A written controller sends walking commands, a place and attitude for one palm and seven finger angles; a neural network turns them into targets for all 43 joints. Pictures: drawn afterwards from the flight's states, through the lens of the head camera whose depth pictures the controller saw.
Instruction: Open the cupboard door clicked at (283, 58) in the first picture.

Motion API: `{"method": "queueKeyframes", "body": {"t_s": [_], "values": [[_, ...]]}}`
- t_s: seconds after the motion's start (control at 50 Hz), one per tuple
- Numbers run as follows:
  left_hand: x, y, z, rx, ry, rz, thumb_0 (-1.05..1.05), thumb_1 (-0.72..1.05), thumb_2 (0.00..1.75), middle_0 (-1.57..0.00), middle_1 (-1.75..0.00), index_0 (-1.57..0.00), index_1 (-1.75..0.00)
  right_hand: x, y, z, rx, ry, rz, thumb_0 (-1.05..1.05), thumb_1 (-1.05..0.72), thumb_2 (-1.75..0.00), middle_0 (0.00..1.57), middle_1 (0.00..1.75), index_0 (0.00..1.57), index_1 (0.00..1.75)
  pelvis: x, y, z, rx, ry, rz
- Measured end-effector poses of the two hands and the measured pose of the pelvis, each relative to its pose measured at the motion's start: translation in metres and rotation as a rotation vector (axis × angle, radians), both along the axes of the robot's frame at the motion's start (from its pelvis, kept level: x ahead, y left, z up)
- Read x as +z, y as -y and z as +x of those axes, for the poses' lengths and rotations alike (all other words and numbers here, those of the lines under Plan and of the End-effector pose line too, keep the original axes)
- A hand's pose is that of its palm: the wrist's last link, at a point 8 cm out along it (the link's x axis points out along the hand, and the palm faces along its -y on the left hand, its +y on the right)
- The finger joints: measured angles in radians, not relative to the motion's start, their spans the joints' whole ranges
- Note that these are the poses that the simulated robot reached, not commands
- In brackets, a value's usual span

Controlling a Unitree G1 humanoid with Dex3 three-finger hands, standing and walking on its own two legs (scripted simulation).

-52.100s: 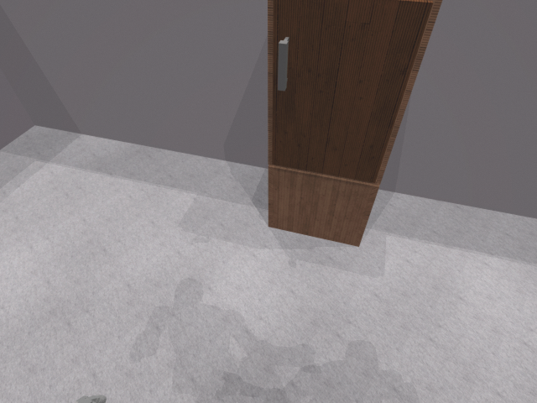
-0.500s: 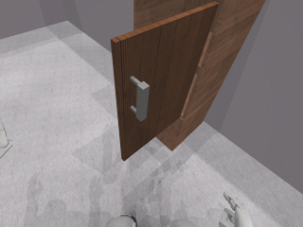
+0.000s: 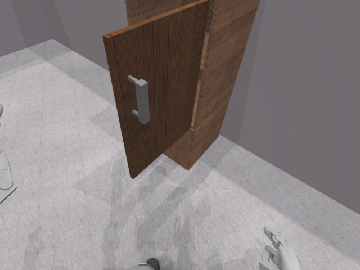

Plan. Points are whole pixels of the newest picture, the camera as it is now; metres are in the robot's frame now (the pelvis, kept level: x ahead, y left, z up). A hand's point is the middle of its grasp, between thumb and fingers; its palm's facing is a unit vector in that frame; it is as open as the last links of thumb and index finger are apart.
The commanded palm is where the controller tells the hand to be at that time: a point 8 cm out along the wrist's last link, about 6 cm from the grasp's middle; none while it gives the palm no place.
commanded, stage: stop stepping back and stand still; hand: left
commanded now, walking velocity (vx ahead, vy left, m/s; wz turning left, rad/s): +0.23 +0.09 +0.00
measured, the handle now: (138, 100) +0.54 +0.13 +0.07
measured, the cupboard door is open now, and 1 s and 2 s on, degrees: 88 88 88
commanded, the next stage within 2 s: let the arm hang, fingers relaxed in 0.52 s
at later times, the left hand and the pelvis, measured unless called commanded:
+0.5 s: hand out of the picture +0.15 +0.29 +0.17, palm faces +0.45 -0.76 -0.46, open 7.4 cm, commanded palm +0.09 +0.32 +0.18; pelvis -0.04 +0.02 +0.00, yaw +2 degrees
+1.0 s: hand out of the picture -0.02 +0.21 -0.17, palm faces +0.12 -0.97 -0.19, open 6.9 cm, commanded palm none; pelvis -0.05 +0.02 +0.01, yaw +6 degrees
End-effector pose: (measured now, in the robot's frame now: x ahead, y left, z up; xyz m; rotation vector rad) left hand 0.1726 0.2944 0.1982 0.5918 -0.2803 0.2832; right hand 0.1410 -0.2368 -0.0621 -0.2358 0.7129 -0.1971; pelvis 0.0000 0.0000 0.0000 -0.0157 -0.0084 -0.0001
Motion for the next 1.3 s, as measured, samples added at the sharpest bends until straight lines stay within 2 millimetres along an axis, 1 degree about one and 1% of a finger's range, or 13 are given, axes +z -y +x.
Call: {"method": "queueKeyframes", "body": {"t_s": [0.08, 0.18, 0.26, 0.46, 0.62, 0.66, 0.74, 0.8, 0.88, 0.96, 1.1, 1.2, 1.3], "values": [[0.001, -0.004, -0.035, 0.056, -0.005, -0.016, 0.02, 0.88, 0.89, -0.21, -0.31, -0.22, -0.30, -0.009, 0.011, -0.030, -0.018, -0.101, -0.021, 0.01, -0.90, -0.90, 0.20, 0.30, 0.21, 0.30, 0.005, -0.002, -0.009, -0.018, -0.012, 0.021], [-0.017, -0.026, -0.045, 0.189, 0.029, -0.119, 0.01, 0.88, 0.89, -0.21, -0.31, -0.21, -0.30, -0.015, 0.012, -0.050, -0.012, -0.143, -0.063, 0.01, -0.90, -0.90, 0.20, 0.30, 0.21, 0.30, 0.008, -0.010, -0.013, 0.023, -0.021, 0.020], [-0.024, -0.035, -0.046, 0.195, 0.049, -0.158, 0.02, 0.89, 0.89, -0.21, -0.31, -0.21, -0.30, -0.016, 0.001, -0.045, 0.003, -0.110, -0.076, 0.01, -0.90, -0.90, 0.20, 0.30, 0.20, 0.30, 0.002, -0.022, -0.022, 0.044, -0.006, 0.007], [-0.006, -0.031, -0.061, 0.120, 0.030, -0.038, 0.02, 0.89, 0.89, -0.21, -0.31, -0.21, -0.30, -0.007, -0.053, -0.023, 0.097, 0.031, 0.071, 0.01, -0.90, -0.90, 0.20, 0.30, 0.21, 0.30, 0.003, -0.022, -0.041, 0.029, 0.012, 0.004], [-0.025, -0.038, -0.067, 0.176, -0.015, -0.115, 0.02, 0.89, 0.89, -0.21, -0.31, -0.21, -0.30, -0.018, -0.049, -0.026, 0.102, -0.038, 0.044, 0.01, -0.90, -0.90, 0.21, 0.30, 0.21, 0.30, 0.002, -0.027, -0.037, 0.029, 0.010, -0.001], [-0.052, -0.045, -0.056, 0.173, -0.116, -0.128, 0.01, 0.89, 0.89, -0.21, -0.31, -0.21, -0.30, -0.027, -0.043, -0.027, 0.126, -0.071, 0.045, 0.01, -0.90, -0.90, 0.21, 0.30, 0.21, 0.30, -0.001, -0.032, -0.037, 0.048, -0.007, 0.003], [-0.173, -0.045, -0.047, 0.239, -0.612, -0.296, 0.01, 0.90, 0.89, -0.20, -0.30, -0.20, -0.30, -0.054, -0.029, -0.037, 0.124, -0.198, 0.041, 0.01, -0.90, -0.90, 0.21, 0.30, 0.21, 0.30, -0.008, -0.035, -0.041, 0.073, -0.027, 0.031], [-0.257, -0.015, -0.078, 0.263, -0.975, -0.413, 0.01, 0.90, 0.89, -0.20, -0.30, -0.20, -0.30, -0.065, -0.020, -0.054, 0.095, -0.280, 0.047, 0.01, -0.90, -0.90, 0.20, 0.30, 0.21, 0.30, -0.008, -0.031, -0.044, 0.076, -0.014, 0.036], [-0.323, 0.041, -0.145, 0.242, -1.326, -0.561, 0.01, 0.91, 0.89, -0.20, -0.30, -0.20, -0.30, -0.065, -0.014, -0.088, 0.040, -0.412, 0.033, 0.01, -0.90, -0.90, 0.20, 0.30, 0.20, 0.30, -0.003, -0.027, -0.044, 0.083, 0.004, 0.024], [-0.337, 0.041, -0.188, 0.359, -1.415, -0.648, -0.02, 1.00, 0.89, -0.21, -0.31, -0.21, -0.30, -0.063, -0.017, -0.127, 0.024, -0.567, 0.019, 0.00, -0.91, -0.90, 0.20, 0.30, 0.20, 0.30, 0.003, -0.024, -0.044, 0.094, 0.011, 0.013], [-0.331, 0.029, -0.245, 0.457, -1.560, -0.636, -0.01, 0.96, 0.89, -0.20, -0.30, -0.21, -0.30, -0.071, -0.036, -0.173, 0.008, -0.711, 0.075, 0.00, -0.91, -0.90, 0.20, 0.30, 0.20, 0.30, 0.010, -0.026, -0.048, 0.095, 0.015, 0.005], [-0.325, 0.025, -0.267, 0.499, -1.609, -0.622, 0.00, 0.93, 0.89, -0.20, -0.30, -0.20, -0.30, -0.078, -0.051, -0.188, 0.005, -0.734, 0.123, 0.00, -0.91, -0.90, 0.20, 0.30, 0.20, 0.30, 0.012, -0.030, -0.052, 0.089, 0.021, 0.010], [-0.324, 0.029, -0.271, 0.501, -1.609, -0.624, 0.01, 0.92, 0.89, -0.20, -0.30, -0.20, -0.30, -0.082, -0.061, -0.194, 0.004, -0.733, 0.153, 0.00, -0.91, -0.90, 0.20, 0.30, 0.20, 0.30, 0.011, -0.031, -0.055, 0.085, 0.025, 0.014]]}}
